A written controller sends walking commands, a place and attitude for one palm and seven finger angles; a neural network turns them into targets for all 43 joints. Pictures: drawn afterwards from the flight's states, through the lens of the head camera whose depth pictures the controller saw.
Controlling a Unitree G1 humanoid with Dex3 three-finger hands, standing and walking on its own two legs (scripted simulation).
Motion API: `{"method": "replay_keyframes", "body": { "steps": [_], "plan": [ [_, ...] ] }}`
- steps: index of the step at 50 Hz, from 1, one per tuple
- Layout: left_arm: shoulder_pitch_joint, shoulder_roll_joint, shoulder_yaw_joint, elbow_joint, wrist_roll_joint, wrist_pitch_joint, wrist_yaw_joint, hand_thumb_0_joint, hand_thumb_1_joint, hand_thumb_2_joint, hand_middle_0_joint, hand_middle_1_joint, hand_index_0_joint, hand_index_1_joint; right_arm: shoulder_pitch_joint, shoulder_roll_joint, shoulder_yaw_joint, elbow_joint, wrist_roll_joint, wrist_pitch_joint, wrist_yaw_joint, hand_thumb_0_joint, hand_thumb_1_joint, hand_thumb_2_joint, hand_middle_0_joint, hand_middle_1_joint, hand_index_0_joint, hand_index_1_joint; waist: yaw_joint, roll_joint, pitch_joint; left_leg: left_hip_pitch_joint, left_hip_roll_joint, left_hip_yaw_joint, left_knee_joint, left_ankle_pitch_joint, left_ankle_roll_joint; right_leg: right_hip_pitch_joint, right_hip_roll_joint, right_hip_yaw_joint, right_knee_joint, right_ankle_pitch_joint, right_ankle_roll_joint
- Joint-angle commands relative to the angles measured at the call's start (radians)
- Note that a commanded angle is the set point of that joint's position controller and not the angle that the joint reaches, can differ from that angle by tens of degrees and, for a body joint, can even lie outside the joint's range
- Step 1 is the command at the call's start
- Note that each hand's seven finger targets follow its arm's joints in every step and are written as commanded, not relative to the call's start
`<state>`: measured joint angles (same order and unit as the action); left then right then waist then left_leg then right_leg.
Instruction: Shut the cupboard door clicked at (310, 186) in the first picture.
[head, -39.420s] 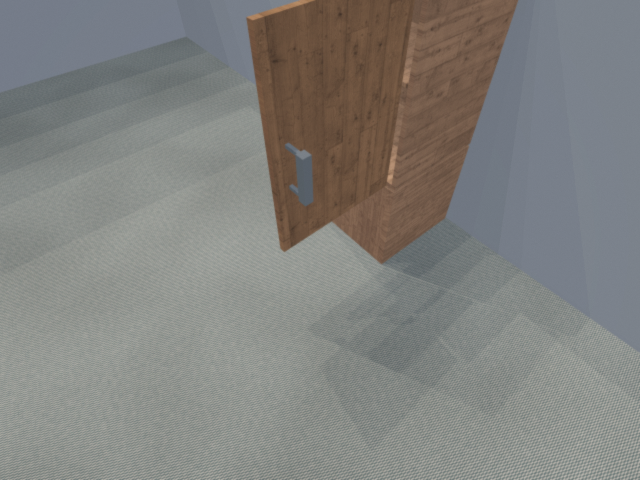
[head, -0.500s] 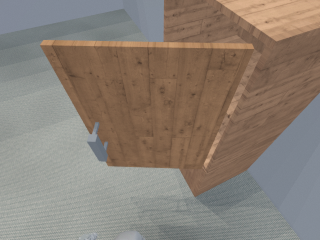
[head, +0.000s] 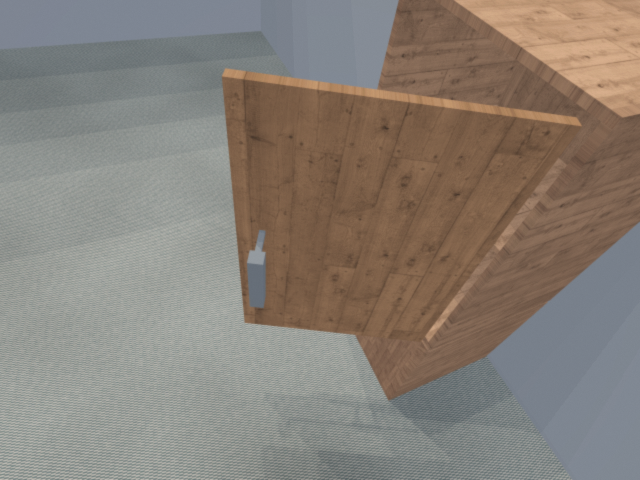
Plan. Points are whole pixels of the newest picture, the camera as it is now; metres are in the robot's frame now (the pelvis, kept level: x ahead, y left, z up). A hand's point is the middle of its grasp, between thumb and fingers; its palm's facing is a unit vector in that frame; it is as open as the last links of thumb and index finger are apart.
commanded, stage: come to a stop and stand still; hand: left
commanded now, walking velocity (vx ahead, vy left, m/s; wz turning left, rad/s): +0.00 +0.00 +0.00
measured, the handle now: (259, 269) +0.44 +0.13 -0.08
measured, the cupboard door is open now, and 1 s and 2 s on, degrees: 63 63 63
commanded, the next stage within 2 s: look again from close up in 0.98 s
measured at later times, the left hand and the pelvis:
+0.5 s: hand out of the picture -0.12 +0.18 -0.19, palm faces +0.04 -0.98 -0.18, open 7.3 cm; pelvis -0.07 +0.01 +0.00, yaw +0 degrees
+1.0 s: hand out of the picture -0.11 +0.20 -0.18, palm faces +0.03 -0.99 -0.17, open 7.3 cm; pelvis -0.09 +0.03 +0.00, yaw -1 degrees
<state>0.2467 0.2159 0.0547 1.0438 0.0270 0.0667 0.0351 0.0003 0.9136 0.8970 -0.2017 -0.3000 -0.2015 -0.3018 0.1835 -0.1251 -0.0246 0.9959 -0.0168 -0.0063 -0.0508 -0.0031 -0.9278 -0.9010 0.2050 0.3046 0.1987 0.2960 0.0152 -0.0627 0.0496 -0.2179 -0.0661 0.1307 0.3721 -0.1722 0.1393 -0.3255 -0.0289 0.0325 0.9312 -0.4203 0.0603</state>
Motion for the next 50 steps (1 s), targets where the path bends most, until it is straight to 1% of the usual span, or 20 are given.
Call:
{"method": "replay_keyframes", "body": {
  "steps": [1,4,7,11,15,16,17,18,19,20,23,24,26,27,29,31,32,34,41,50],
  "plan": [
    [0.038,0.042,0.002,-0.036,-0.004,-0.007,0.008,0.0,0.9,0.9,-0.2,-0.3,-0.2,-0.3,0.111,-0.154,-0.035,0.009,0.004,-0.004,-0.006,0.0,-0.9,-0.9,0.2,0.3,0.2,0.3,-0.031,0.145,-0.094,0.228,0.32,-0.318,-0.165,0.213,-0.025,-0.062,-0.028,0.013,-0.112,-0.028,-0.009],
    [0.049,0.033,-0.004,-0.021,0.001,-0.003,0.008,0.0,0.9,0.9,-0.2,-0.3,-0.2,-0.3,0.108,-0.157,-0.036,0.026,0.001,0.0,-0.002,0.0,-0.9,-0.9,0.2,0.3,0.2,0.3,-0.03,0.136,-0.041,0.149,0.316,-0.341,-0.221,0.008,-0.073,-0.01,-0.031,0.0,-0.184,-0.029,-0.024],
    [0.103,0.026,-0.004,0.003,-0.001,0.004,0.01,0.0,0.9,0.9,-0.2,-0.3,-0.2,-0.3,0.104,-0.17,-0.04,0.04,0.001,0.006,0.002,0.0,-0.9,-0.9,0.2,0.3,0.2,0.3,-0.018,0.134,-0.03,0.085,0.3,-0.335,-0.294,-0.179,-0.152,0.049,-0.018,-0.025,-0.216,-0.018,-0.041],
    [0.175,0.012,-0.004,0.032,-0.004,-0.001,0.012,0.0,0.9,0.9,-0.2,-0.3,-0.2,-0.3,0.113,-0.168,-0.042,0.062,-0.004,0.012,0.011,0.0,-0.9,-0.9,0.2,0.3,0.2,0.3,0.0,0.124,0.008,-0.005,0.275,-0.301,-0.343,-0.249,-0.137,0.142,-0.003,-0.071,-0.345,-0.008,-0.065],
    [0.272,0.005,0.001,0.071,-0.004,-0.011,0.017,0.0,0.9,0.9,-0.2,-0.3,-0.2,-0.3,0.131,-0.152,-0.043,0.085,-0.001,0.02,0.015,0.0,-0.9,-0.9,0.2,0.3,0.2,0.3,0.023,0.095,0.033,-0.099,0.217,-0.24,-0.347,-0.284,-0.218,0.271,0.004,-0.102,-0.569,0.073,-0.086],
    [0.289,0.013,0.003,0.076,-0.001,-0.015,0.019,0.0,0.9,0.9,-0.2,-0.3,-0.2,-0.3,0.137,-0.141,-0.043,0.094,0.002,0.021,0.017,0.0,-0.9,-0.9,0.2,0.3,0.2,0.3,0.021,0.064,0.036,-0.1,0.176,-0.195,-0.301,-0.269,-0.242,0.269,-0.023,-0.069,-0.629,0.074,-0.097],
    [0.27,0.028,0.002,0.069,0.002,-0.022,0.021,0.0,0.9,0.9,-0.2,-0.3,-0.2,-0.3,0.155,-0.114,-0.038,0.1,0.006,0.024,0.019,0.0,-0.9,-0.9,0.2,0.3,0.2,0.3,0.005,0.004,0.04,-0.068,0.12,-0.142,-0.203,-0.233,-0.252,0.19,-0.089,0.021,-0.689,-0.008,-0.127],
    [0.206,0.048,0.005,0.054,0.001,-0.027,0.022,0.0,0.9,0.9,-0.2,-0.3,-0.2,-0.3,0.18,-0.084,-0.033,0.104,0.006,0.03,0.019,0.0,-0.9,-0.9,0.2,0.3,0.2,0.3,-0.027,-0.094,0.055,0.042,0.071,-0.088,-0.019,-0.151,-0.225,0.009,-0.181,0.108,-0.771,-0.134,-0.169],
    [0.104,0.074,0.011,0.026,-0.001,-0.033,0.023,0.0,0.9,0.9,-0.2,-0.3,-0.2,-0.3,0.206,-0.065,-0.035,0.113,0.001,0.04,0.021,0.0,-0.9,-0.9,0.2,0.3,0.2,0.3,-0.058,-0.176,0.057,0.137,0.064,-0.095,0.187,-0.14,-0.18,-0.173,-0.263,0.176,-0.867,-0.27,-0.214],
    [-0.012,0.073,0.01,-0.014,-0.006,-0.042,0.026,0.0,0.9,0.9,-0.2,-0.3,-0.2,-0.3,0.221,-0.074,-0.042,0.12,-0.004,0.049,0.025,0.0,-0.9,-0.9,0.2,0.3,0.2,0.3,-0.073,-0.23,0.087,0.127,0.087,-0.124,0.325,-0.125,-0.16,-0.264,-0.291,0.188,-0.894,-0.303,-0.23],
    [-0.096,0.03,-0.005,-0.044,-0.005,-0.063,0.021,0.0,0.9,0.9,-0.2,-0.3,-0.2,-0.3,0.258,-0.059,-0.036,0.126,0.001,0.044,0.033,0.0,-0.9,-0.9,0.2,0.3,0.2,0.3,-0.101,-0.091,0.102,0.026,0.1,-0.118,0.494,-0.162,-0.152,-0.228,-0.226,0.071,-0.797,-0.066,-0.21],
    [-0.067,0.026,-0.008,-0.035,-0.003,-0.065,0.017,0.0,0.9,0.9,-0.2,-0.3,-0.2,-0.3,0.252,-0.046,-0.029,0.122,0.004,0.039,0.033,0.0,-0.9,-0.9,0.2,0.3,0.2,0.3,-0.089,-0.018,0.116,-0.018,0.101,-0.103,0.451,-0.172,-0.152,-0.182,-0.207,0.053,-0.772,-0.026,-0.197],
    [0.036,0.027,-0.007,0.005,-0.002,-0.069,0.009,0.0,0.9,0.9,-0.2,-0.3,-0.2,-0.3,0.228,-0.007,-0.013,0.121,0.002,0.025,0.026,0.0,-0.9,-0.9,0.2,0.3,0.2,0.3,-0.044,0.017,0.129,-0.038,0.118,-0.083,0.229,-0.162,-0.159,-0.08,-0.191,0.053,-0.698,0.02,-0.175],
    [0.078,0.024,-0.011,0.026,-0.006,-0.067,0.006,0.0,0.9,0.9,-0.2,-0.3,-0.2,-0.3,0.237,0.004,-0.008,0.13,0.002,0.016,0.021,0.0,-0.9,-0.9,0.2,0.3,0.2,0.3,-0.031,0.044,0.115,0.008,0.121,-0.093,0.088,-0.08,-0.157,-0.062,-0.176,0.05,-0.639,0.051,-0.152],
    [0.134,-0.015,-0.018,0.041,-0.017,-0.063,0.0,0.0,0.9,0.9,-0.2,-0.3,-0.2,-0.3,0.231,-0.037,-0.001,0.137,0.003,-0.009,0.01,0.0,-0.9,-0.9,0.2,0.3,0.2,0.3,0.011,0.175,0.087,-0.009,0.203,-0.212,-0.037,0.082,-0.132,0.027,-0.072,-0.02,-0.533,0.167,-0.083],
    [0.139,-0.027,-0.023,0.059,-0.023,-0.061,0.001,0.0,0.9,0.9,-0.2,-0.3,-0.2,-0.3,0.224,-0.069,0.002,0.137,-0.003,-0.023,-0.004,0.0,-0.9,-0.9,0.2,0.3,0.2,0.3,0.016,0.164,0.001,-0.034,0.224,-0.25,-0.06,0.187,-0.109,0.149,-0.066,-0.048,-0.491,0.277,-0.064],
    [0.114,-0.024,-0.024,0.061,-0.02,-0.053,0.004,0.0,0.9,0.9,-0.2,-0.3,-0.2,-0.3,0.218,-0.076,0.0,0.148,0.0,-0.028,-0.002,0.0,-0.9,-0.9,0.2,0.3,0.2,0.3,0.014,0.216,-0.015,-0.017,0.24,-0.273,-0.089,0.231,-0.104,0.159,-0.062,-0.068,-0.466,0.248,-0.049],
    [0.107,-0.024,-0.025,0.063,-0.017,-0.049,0.005,0.0,0.9,0.9,-0.2,-0.3,-0.2,-0.3,0.212,-0.088,-0.005,0.145,0.006,-0.028,-0.006,0.0,-0.9,-0.9,0.2,0.3,0.2,0.3,0.017,0.199,-0.017,-0.015,0.256,-0.275,-0.112,0.18,-0.094,0.166,-0.049,-0.064,-0.465,0.197,-0.043],
    [0.118,-0.037,-0.03,0.076,-0.006,-0.052,-0.001,0.0,0.9,0.9,-0.2,-0.3,-0.2,-0.3,0.185,-0.076,-0.014,0.135,0.007,-0.027,-0.002,0.0,-0.9,-0.9,0.2,0.3,0.2,0.3,0.008,0.089,0.026,-0.028,0.221,-0.254,-0.152,-0.052,-0.106,0.14,-0.068,-0.054,-0.516,0.251,-0.04],
    [0.13,-0.026,-0.034,0.082,-0.007,-0.067,0.003,0.0,0.9,0.9,-0.2,-0.3,-0.2,-0.3,0.179,-0.074,-0.006,0.142,0.008,-0.026,0.007,0.0,-0.9,-0.9,0.2,0.3,0.2,0.3,-0.007,0.041,0.01,0.033,0.184,-0.194,-0.112,0.04,-0.114,0.136,-0.091,-0.034,-0.565,0.292,-0.046]
  ]
}}
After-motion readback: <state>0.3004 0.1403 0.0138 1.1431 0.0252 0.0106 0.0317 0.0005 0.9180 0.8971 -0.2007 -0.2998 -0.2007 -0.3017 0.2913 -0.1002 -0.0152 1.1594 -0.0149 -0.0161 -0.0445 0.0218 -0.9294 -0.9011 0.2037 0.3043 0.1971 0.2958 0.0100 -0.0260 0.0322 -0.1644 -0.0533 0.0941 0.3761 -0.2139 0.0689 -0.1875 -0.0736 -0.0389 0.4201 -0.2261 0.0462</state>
